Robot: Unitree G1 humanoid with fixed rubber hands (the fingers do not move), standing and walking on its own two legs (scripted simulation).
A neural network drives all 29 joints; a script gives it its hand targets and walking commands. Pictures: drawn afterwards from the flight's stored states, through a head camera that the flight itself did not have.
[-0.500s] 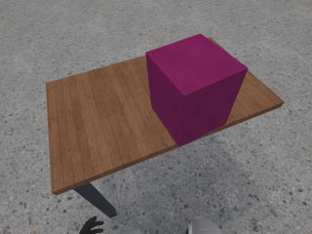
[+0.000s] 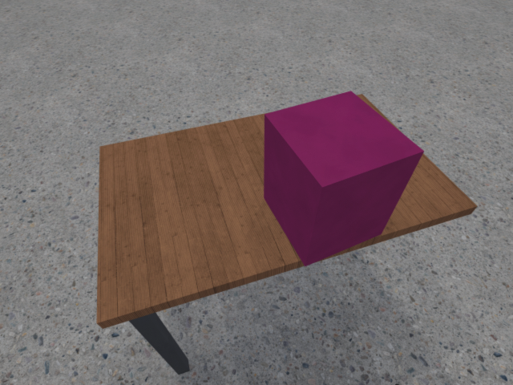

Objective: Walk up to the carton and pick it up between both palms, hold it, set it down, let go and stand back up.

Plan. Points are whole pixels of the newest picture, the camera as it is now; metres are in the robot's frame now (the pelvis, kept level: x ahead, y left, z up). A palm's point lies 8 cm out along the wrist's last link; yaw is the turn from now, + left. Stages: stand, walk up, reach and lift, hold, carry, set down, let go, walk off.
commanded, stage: walk up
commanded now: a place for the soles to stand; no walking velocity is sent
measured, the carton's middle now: (327, 179) +0.51 -0.13 +0.00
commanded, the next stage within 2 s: none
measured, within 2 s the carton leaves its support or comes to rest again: neither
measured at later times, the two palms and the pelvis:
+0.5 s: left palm out of the picture +0.13 +0.08 -0.13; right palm out of the picture +0.14 -0.44 -0.14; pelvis +0.02 -0.16 -0.03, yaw +11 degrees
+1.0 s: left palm out of the picture -0.01 -0.03 -0.16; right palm out of the picture +0.19 -0.48 -0.11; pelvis +0.00 -0.30 -0.02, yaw +20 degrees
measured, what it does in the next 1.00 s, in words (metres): steps to the right, turning left: right foot, then left foot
